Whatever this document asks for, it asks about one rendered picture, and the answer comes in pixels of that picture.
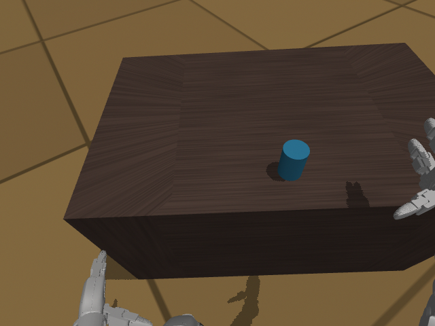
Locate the right robot arm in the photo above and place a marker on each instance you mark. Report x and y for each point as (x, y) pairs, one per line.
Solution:
(428, 317)

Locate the right robot hand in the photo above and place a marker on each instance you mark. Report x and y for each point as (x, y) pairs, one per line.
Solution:
(423, 164)

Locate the left robot hand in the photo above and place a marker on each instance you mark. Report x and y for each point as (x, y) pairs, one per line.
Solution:
(93, 298)

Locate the can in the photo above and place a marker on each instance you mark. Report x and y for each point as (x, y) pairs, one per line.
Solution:
(293, 159)

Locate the left robot arm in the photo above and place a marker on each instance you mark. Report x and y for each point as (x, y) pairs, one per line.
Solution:
(91, 319)

